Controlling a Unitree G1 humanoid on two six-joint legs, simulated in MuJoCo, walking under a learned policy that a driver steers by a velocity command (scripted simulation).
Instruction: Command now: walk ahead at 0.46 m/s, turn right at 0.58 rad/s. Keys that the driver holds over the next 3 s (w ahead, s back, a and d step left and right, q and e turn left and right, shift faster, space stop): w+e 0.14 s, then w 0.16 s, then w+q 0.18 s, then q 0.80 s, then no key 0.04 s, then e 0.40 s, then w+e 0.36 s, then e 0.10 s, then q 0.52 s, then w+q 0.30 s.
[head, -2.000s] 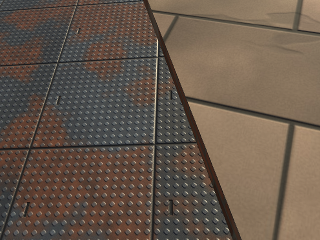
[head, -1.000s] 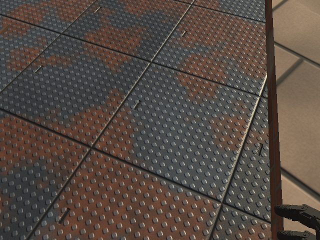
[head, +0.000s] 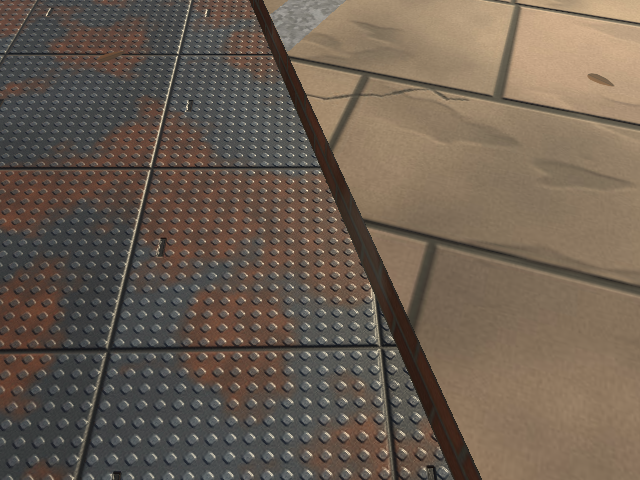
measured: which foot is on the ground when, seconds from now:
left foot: down 0.00-0.44, up 0.46-0.84, down 0.86-1.00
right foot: up 0.00-0.40, down 0.42-0.88, up 0.90-1.00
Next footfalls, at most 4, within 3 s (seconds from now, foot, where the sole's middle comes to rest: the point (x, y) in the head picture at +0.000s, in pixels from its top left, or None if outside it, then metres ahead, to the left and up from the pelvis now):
0.42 right None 0.32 -0.14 -0.77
0.86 left None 0.48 0.09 -0.77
1.34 right None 0.51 -0.11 -0.77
1.62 left None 0.38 0.13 -0.77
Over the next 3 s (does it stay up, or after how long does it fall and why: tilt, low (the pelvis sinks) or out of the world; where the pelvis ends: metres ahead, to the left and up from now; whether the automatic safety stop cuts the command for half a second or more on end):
stays up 0.64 0.00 0.01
